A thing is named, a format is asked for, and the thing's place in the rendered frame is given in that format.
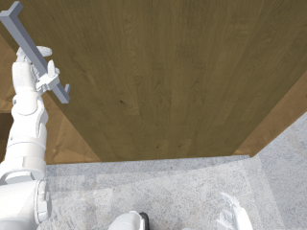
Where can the left robot thigh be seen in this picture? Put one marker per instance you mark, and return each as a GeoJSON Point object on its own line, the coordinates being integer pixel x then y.
{"type": "Point", "coordinates": [128, 221]}

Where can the handle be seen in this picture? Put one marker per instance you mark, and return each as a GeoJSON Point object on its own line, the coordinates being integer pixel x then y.
{"type": "Point", "coordinates": [12, 23]}

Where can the left robot hand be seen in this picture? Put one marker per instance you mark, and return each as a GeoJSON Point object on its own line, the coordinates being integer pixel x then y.
{"type": "Point", "coordinates": [26, 78]}

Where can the left robot upper arm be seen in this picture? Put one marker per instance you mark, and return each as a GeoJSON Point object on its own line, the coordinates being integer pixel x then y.
{"type": "Point", "coordinates": [24, 205]}

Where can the left robot forearm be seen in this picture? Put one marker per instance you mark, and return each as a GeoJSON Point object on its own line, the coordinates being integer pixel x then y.
{"type": "Point", "coordinates": [25, 152]}

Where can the robot left shin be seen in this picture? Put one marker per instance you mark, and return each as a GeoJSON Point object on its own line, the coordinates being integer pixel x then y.
{"type": "Point", "coordinates": [134, 212]}

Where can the right robot hand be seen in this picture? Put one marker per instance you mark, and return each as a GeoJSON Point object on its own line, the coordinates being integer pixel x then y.
{"type": "Point", "coordinates": [236, 220]}

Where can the wardrobe door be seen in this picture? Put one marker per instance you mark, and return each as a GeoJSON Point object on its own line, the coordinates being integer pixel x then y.
{"type": "Point", "coordinates": [292, 97]}
{"type": "Point", "coordinates": [168, 79]}

